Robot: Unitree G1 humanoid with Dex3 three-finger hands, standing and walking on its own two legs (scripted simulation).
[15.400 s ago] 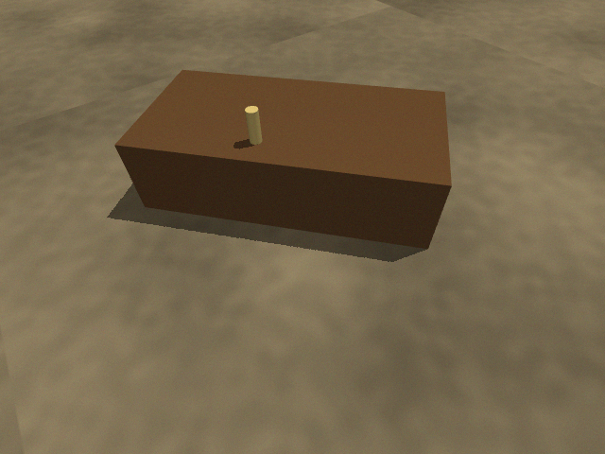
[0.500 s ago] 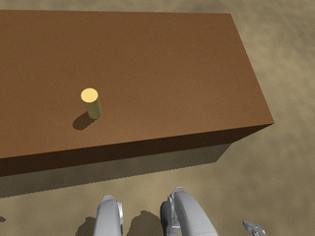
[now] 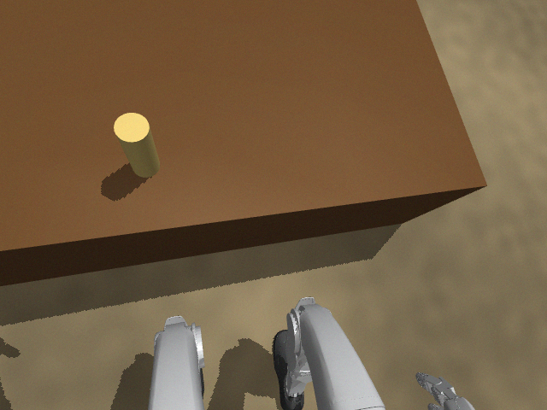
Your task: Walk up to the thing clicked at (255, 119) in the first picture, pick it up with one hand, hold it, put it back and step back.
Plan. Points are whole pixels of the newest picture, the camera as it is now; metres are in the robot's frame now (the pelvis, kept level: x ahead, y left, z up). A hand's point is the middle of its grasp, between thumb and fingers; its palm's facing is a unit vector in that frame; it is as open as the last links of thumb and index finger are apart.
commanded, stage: approach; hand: left
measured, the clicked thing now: (139, 148) +0.54 +0.17 -0.17
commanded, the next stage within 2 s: close in in 0.16 s
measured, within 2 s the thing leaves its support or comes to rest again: neither
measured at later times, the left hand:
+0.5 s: hand (113, 155) +0.52 +0.21 -0.14, palm faces +0.12 -0.99 +0.01, open 17.6 cm
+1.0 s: hand (136, 156) +0.52 +0.17 -0.15, palm faces +0.09 -1.00 -0.02, open 17.7 cm
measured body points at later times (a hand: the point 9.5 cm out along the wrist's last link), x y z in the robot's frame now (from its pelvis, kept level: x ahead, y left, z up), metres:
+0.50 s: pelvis -0.05 -0.01 -0.16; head +0.18 +0.02 +0.23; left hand +0.51 +0.26 -0.14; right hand -0.02 -0.27 -0.27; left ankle +0.03 +0.11 -0.56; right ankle +0.05 -0.15 -0.56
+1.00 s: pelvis -0.05 -0.01 -0.15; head +0.19 +0.03 +0.23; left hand +0.51 +0.23 -0.15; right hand -0.02 -0.28 -0.26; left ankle +0.03 +0.11 -0.56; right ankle +0.05 -0.15 -0.56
